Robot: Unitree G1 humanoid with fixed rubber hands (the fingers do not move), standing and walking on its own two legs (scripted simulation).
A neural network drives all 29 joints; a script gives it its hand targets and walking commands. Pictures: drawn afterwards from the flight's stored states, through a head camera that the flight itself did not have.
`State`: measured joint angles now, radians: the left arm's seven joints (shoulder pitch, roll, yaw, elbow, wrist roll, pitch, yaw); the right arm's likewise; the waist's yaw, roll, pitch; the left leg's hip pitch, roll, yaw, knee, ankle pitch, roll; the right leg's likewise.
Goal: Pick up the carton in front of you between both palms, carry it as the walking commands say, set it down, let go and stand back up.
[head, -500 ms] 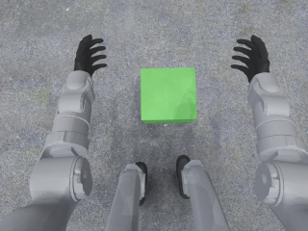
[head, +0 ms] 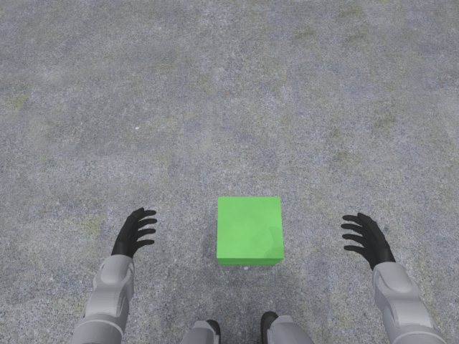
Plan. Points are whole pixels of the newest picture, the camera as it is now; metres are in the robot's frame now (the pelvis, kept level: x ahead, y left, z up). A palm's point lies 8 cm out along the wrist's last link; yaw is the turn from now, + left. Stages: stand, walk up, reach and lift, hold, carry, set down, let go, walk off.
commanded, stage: let go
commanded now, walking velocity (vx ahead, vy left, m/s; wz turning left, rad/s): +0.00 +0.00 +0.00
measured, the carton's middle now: (248, 233) +0.42 -0.03 -0.61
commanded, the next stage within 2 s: stand in 0.74 s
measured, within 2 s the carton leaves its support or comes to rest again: neither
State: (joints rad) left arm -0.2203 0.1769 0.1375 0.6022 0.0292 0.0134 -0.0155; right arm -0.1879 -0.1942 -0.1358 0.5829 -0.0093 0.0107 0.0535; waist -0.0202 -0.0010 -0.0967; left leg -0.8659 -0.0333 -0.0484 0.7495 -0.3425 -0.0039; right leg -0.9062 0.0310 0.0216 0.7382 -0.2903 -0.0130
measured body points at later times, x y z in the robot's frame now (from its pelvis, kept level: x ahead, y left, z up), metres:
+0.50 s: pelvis +0.01 +0.01 +0.04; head +0.03 +0.01 +0.49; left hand +0.19 +0.25 -0.03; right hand +0.18 -0.22 -0.04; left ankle -0.01 +0.12 -0.70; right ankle +0.01 -0.11 -0.70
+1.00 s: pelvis +0.02 +0.00 +0.03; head +0.03 +0.00 +0.48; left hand +0.17 +0.29 -0.05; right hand +0.17 -0.28 -0.05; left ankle -0.01 +0.12 -0.70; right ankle +0.01 -0.11 -0.70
